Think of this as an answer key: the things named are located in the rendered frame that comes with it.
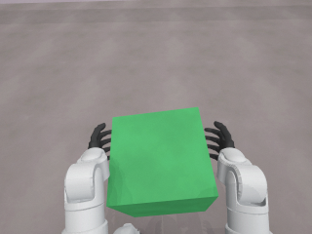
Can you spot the robot left shin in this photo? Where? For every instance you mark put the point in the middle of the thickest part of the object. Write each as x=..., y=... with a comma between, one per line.
x=127, y=224

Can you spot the carton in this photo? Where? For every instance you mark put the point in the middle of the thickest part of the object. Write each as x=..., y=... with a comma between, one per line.
x=159, y=164

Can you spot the robot left forearm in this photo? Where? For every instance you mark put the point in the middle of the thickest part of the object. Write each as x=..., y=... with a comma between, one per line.
x=84, y=194

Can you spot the robot right hand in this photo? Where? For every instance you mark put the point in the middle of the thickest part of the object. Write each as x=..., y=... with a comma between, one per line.
x=224, y=140

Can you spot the robot right forearm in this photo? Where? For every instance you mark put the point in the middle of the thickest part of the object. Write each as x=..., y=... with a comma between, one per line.
x=245, y=191

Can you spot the robot left hand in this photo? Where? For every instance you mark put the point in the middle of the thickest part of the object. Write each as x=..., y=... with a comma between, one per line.
x=96, y=137

